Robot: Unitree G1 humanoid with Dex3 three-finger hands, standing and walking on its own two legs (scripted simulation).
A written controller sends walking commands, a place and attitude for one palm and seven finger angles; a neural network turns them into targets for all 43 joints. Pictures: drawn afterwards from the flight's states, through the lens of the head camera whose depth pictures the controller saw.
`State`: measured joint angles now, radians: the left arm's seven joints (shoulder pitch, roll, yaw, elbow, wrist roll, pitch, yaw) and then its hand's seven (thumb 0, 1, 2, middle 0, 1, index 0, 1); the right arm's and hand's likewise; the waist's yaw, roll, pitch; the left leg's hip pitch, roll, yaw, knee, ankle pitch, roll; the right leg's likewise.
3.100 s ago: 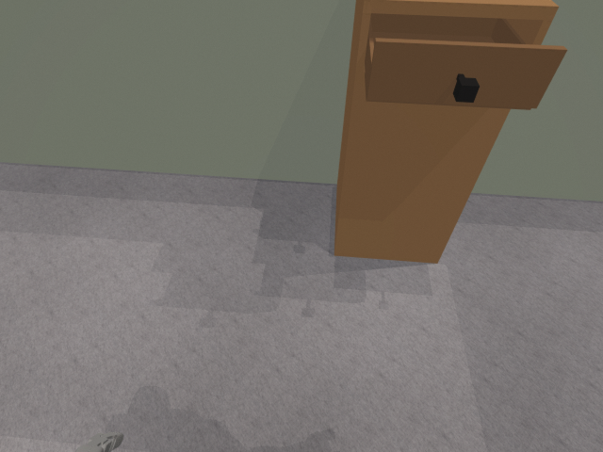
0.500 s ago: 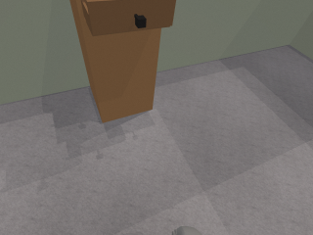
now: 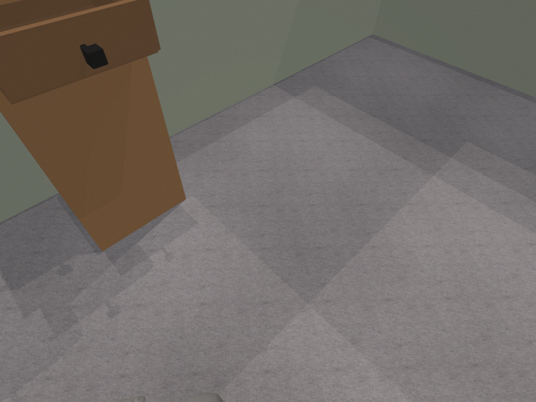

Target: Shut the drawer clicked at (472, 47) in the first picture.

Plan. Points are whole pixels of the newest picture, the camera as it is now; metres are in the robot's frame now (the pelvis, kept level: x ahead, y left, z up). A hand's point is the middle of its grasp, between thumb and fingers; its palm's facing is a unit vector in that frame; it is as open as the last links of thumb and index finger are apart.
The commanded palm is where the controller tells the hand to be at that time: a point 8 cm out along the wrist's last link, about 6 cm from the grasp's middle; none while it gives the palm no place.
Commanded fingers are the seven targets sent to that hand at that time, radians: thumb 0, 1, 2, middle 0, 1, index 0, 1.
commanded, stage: walk to a spot facing it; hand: left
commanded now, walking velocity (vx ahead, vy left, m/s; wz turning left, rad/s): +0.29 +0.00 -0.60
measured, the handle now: (90, 53) +0.80 +0.45 +0.11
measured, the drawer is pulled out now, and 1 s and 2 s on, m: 0.16 0.16 0.16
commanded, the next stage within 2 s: turn to face it in 1.48 s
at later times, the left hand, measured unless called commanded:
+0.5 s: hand (178, 345) +0.25 +0.18 -0.18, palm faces -0.31 -0.94 -0.11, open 7.4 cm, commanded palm none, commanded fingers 0.00 0.90 0.90 -0.20 -0.30 -0.20 -0.30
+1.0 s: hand (246, 244) +0.47 +0.07 -0.16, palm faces -0.48 -0.85 -0.23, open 7.3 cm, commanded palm none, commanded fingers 0.00 0.90 0.90 -0.20 -0.30 -0.20 -0.30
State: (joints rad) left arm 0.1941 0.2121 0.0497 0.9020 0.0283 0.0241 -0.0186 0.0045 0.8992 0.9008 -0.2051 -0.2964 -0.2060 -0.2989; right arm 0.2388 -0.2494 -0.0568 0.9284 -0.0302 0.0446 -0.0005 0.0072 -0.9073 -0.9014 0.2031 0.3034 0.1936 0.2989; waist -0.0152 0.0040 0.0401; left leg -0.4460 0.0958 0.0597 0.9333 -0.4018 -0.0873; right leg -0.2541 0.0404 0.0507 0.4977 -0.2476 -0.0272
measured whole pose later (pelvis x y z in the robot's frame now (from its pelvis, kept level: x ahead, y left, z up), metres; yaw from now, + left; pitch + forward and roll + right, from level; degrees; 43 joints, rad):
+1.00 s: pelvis +0.33 -0.08 +0.00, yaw -33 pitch +1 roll -1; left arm 0.27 0.20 0.07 1.00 0.03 -0.06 -0.01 0.00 0.92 0.90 -0.20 -0.30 -0.20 -0.30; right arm 0.13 -0.18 -0.05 0.91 -0.03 -0.03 0.01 0.00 -0.91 -0.90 0.20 0.30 0.19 0.30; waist 0.00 0.02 0.03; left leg -0.64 0.18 0.03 0.97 -0.20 -0.08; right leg -0.18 0.08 -0.04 0.44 -0.28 -0.08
